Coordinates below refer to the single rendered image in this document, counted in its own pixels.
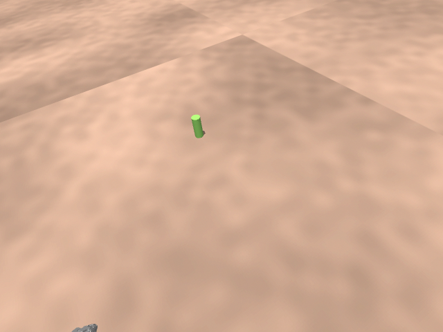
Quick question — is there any can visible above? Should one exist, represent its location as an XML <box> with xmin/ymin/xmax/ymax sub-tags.
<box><xmin>191</xmin><ymin>115</ymin><xmax>204</xmax><ymax>138</ymax></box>

